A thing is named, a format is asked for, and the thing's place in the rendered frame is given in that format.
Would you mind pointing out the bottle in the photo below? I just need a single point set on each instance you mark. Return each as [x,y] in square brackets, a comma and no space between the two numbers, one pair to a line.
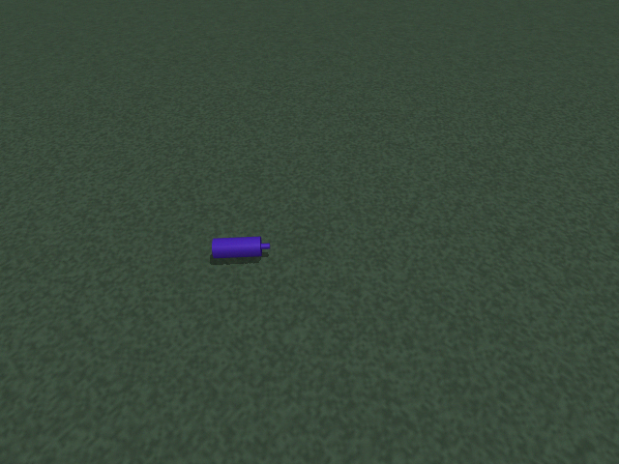
[238,247]

